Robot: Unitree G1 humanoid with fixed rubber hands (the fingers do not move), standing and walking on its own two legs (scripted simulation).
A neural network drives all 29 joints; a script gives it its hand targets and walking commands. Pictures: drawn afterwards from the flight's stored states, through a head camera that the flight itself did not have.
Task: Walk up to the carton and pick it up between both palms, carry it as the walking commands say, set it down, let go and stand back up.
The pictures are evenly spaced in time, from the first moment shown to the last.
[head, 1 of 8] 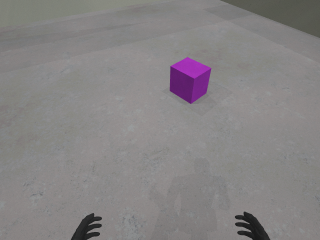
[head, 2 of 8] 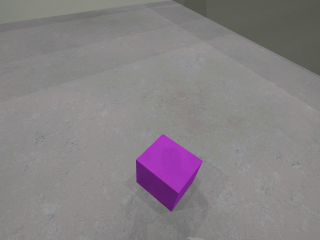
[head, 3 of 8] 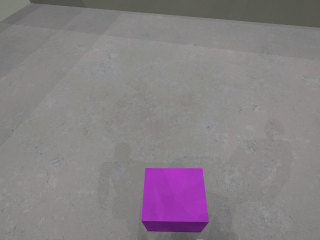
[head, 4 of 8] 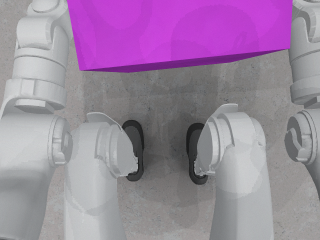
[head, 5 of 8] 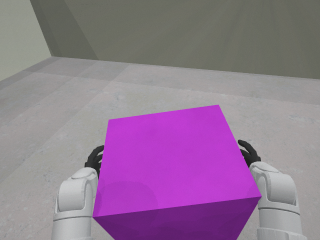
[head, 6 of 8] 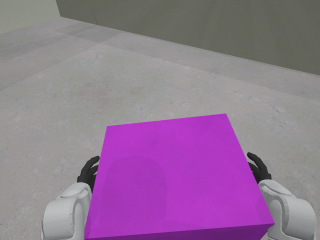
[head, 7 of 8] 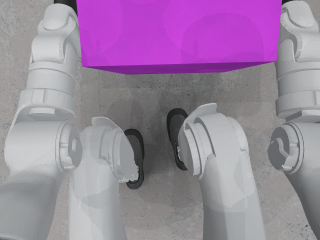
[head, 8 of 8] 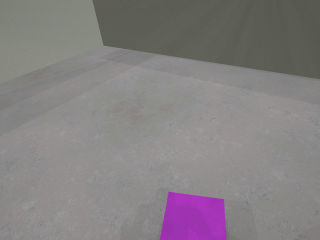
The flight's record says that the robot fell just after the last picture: no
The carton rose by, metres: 0.65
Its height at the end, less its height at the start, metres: +0.00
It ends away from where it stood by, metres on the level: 0.86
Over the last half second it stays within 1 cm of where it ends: yes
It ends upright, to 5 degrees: yes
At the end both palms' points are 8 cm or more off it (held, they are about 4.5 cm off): yes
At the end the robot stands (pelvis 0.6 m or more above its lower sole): yes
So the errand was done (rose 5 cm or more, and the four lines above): yes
